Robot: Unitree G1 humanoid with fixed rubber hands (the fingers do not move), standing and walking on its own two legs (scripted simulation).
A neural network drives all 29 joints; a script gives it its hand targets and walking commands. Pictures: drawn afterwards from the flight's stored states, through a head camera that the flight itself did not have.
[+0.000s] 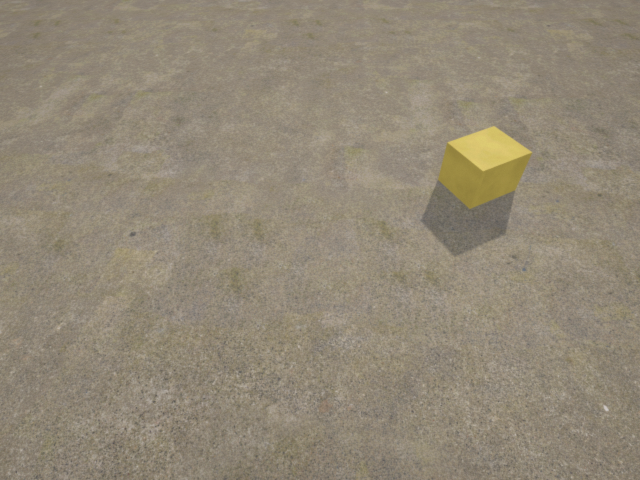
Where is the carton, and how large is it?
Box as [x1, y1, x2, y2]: [438, 126, 531, 208]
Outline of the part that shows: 494,126 447,142 438,179 469,208 514,190 531,154 529,150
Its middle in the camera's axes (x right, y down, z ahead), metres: +0.74 -0.35 +1.76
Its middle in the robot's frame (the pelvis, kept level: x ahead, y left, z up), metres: +1.49 -0.68 -0.66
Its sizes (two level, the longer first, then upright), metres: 0.268 0.232 0.215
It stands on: the floor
